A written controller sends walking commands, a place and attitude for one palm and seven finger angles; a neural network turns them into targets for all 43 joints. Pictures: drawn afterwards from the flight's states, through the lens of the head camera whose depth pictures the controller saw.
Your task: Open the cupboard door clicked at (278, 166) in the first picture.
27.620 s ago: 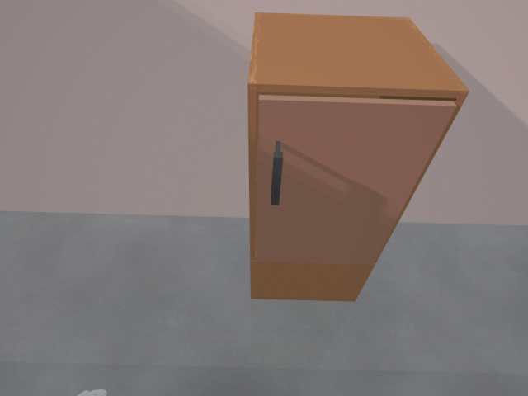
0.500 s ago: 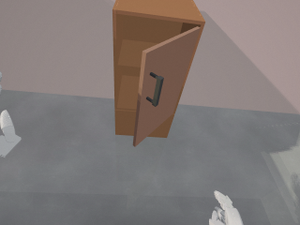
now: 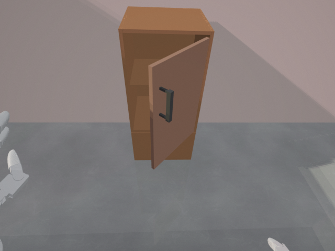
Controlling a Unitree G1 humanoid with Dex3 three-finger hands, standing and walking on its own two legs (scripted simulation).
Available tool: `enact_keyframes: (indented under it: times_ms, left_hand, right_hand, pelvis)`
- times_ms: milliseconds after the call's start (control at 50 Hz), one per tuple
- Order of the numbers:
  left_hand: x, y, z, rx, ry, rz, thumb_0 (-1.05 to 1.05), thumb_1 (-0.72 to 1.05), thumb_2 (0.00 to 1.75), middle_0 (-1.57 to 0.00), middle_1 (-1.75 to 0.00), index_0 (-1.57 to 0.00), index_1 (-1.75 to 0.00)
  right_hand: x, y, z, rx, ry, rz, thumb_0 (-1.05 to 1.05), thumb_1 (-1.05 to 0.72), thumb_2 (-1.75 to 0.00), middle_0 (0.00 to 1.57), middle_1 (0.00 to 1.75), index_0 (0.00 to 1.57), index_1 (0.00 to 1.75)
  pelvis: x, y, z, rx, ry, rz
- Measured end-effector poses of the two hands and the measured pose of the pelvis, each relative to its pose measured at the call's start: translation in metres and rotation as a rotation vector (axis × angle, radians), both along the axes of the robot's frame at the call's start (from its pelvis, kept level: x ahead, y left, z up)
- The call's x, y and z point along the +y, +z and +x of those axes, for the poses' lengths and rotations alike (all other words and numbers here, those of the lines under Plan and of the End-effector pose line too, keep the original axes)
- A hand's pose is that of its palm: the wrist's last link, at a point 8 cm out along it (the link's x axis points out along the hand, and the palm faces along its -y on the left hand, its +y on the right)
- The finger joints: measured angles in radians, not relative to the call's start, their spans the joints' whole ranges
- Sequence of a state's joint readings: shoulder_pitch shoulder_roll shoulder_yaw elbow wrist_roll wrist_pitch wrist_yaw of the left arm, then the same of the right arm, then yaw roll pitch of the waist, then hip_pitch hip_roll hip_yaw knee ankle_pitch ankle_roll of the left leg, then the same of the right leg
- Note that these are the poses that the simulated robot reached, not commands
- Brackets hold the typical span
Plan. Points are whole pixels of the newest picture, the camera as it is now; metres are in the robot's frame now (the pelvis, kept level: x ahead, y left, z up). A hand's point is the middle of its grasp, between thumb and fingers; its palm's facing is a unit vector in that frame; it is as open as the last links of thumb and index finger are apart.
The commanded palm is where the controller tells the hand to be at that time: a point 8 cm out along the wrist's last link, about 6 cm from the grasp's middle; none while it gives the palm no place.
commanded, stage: stop stepping back and stand still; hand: left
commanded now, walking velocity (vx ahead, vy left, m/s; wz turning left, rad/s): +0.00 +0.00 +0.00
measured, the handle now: (165, 104) +0.66 +0.03 -0.01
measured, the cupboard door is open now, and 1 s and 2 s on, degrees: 49 49 49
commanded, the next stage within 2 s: let the arm hang, fingers relaxed in 0.12 s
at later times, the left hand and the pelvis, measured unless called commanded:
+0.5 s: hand out of the picture +0.06 +0.20 -0.15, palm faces -0.03 -0.97 -0.23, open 7.4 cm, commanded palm none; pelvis -0.02 +0.01 +0.00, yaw +1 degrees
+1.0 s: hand out of the picture -0.01 +0.25 -0.15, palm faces +0.04 -0.95 -0.32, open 7.3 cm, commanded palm none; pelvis -0.02 +0.01 +0.01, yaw +2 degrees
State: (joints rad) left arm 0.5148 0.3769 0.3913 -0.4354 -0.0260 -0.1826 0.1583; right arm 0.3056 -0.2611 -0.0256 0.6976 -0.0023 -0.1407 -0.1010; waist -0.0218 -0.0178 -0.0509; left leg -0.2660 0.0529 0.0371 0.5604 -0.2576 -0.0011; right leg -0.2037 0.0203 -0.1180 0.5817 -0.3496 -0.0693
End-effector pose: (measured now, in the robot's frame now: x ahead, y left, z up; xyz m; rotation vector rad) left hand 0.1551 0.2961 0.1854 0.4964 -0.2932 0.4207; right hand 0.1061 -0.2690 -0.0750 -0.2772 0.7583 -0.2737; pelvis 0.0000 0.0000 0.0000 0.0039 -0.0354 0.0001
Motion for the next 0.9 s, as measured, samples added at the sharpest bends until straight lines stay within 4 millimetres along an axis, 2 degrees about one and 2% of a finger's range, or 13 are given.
enact_keyframes:
  times_ms: [200,240,280,320,360,400,440,480,520,620,720,800,900]
  left_hand:
    - [-0.001,0.009,0.006,0.062,-0.026,0.076,0.01,0.89,0.9,-0.21,-0.3,-0.22,-0.3]
    - [0.0,0.002,0.01,0.099,-0.036,0.085,0.01,0.89,0.9,-0.21,-0.3,-0.21,-0.3]
    - [0.007,-0.038,0.021,0.274,-0.039,0.043,0.0,0.89,0.9,-0.2,-0.3,-0.21,-0.3]
    - [0.013,-0.097,0.025,0.514,-0.008,-0.061,0.0,0.9,0.9,-0.2,-0.3,-0.21,-0.3]
    - [0.01,-0.16,0.013,0.76,0.026,-0.172,0.0,0.9,0.9,-0.2,-0.3,-0.2,-0.3]
    - [-0.002,-0.215,-0.013,0.981,0.043,-0.271,0.0,0.91,0.9,-0.19,-0.3,-0.2,-0.3]
    - [-0.02,-0.259,-0.046,1.17,0.048,-0.361,0.01,0.91,0.9,-0.19,-0.3,-0.2,-0.3]
    - [-0.039,-0.291,-0.082,1.33,0.05,-0.445,0.01,0.91,0.9,-0.2,-0.3,-0.2,-0.3]
    - [-0.057,-0.311,-0.118,1.456,0.064,-0.522,0.01,0.91,0.9,-0.2,-0.3,-0.2,-0.3]
    - [-0.054,-0.32,-0.188,1.617,0.189,-0.607,0.01,0.97,0.9,-0.2,-0.3,-0.21,-0.3]
    - [-0.04,-0.314,-0.227,1.703,0.284,-0.613,0.01,0.94,0.9,-0.2,-0.3,-0.21,-0.3]
    - [-0.027,-0.308,-0.231,1.712,0.323,-0.587,0.01,0.93,0.9,-0.2,-0.3,-0.21,-0.3]
    - [-0.013,-0.303,-0.209,1.652,0.32,-0.547,0.01,0.92,0.9,-0.2,-0.3,-0.2,-0.3]
  right_hand:
    - [0.039,0.0,0.026,-0.059,0.071,0.112,0.01,-0.9,-0.9,0.2,0.3,0.2,0.3]
    - [0.045,-0.003,0.031,-0.061,0.099,0.136,0.01,-0.9,-0.9,0.2,0.3,0.2,0.3]
    - [0.045,-0.018,0.035,-0.01,0.141,0.158,0.01,-0.9,-0.9,0.2,0.3,0.2,0.3]
    - [0.043,-0.034,0.034,0.062,0.154,0.167,0.01,-0.9,-0.9,0.2,0.3,0.2,0.3]
    - [0.04,-0.044,0.028,0.124,0.149,0.168,0.01,-0.9,-0.9,0.2,0.3,0.2,0.3]
    - [0.035,-0.049,0.017,0.179,0.132,0.162,0.01,-0.9,-0.9,0.2,0.3,0.2,0.3]
    - [0.03,-0.051,0.001,0.239,0.109,0.147,0.01,-0.9,-0.9,0.2,0.3,0.2,0.3]
    - [0.025,-0.051,-0.019,0.312,0.085,0.129,0.01,-0.9,-0.9,0.2,0.3,0.2,0.3]
    - [0.022,-0.05,-0.041,0.394,0.064,0.114,0.01,-0.9,-0.9,0.2,0.3,0.2,0.3]
    - [0.019,-0.05,-0.093,0.587,0.026,0.102,0.01,-0.91,-0.9,0.2,0.3,0.2,0.3]
    - [0.023,-0.052,-0.124,0.684,-0.005,0.119,0.01,-0.91,-0.9,0.2,0.3,0.2,0.3]
    - [0.03,-0.055,-0.133,0.7,-0.016,0.141,0.01,-0.91,-0.9,0.2,0.3,0.2,0.3]
    - [0.037,-0.059,-0.128,0.671,-0.016,0.166,0.01,-0.91,-0.9,0.2,0.3,0.2,0.3]
  pelvis:
    - [0.003,0.005,-0.002,0.011,-0.022,0.004]
    - [0.005,0.005,-0.003,0.022,-0.012,0.001]
    - [0.01,0.001,-0.006,0.035,0.004,0.0]
    - [0.013,-0.002,-0.01,0.04,0.015,0.003]
    - [0.014,-0.004,-0.013,0.036,0.021,0.006]
    - [0.014,-0.004,-0.016,0.026,0.025,0.01]
    - [0.013,-0.003,-0.018,0.012,0.027,0.012]
    - [0.012,-0.001,-0.02,0.001,0.026,0.012]
    - [0.011,0.002,-0.022,-0.003,0.026,0.008]
    - [0.007,0.009,-0.024,-0.002,0.034,-0.005]
    - [0.007,0.012,-0.025,-0.005,0.037,-0.012]
    - [0.009,0.013,-0.026,-0.008,0.034,-0.013]
    - [0.012,0.013,-0.025,-0.012,0.03,-0.01]
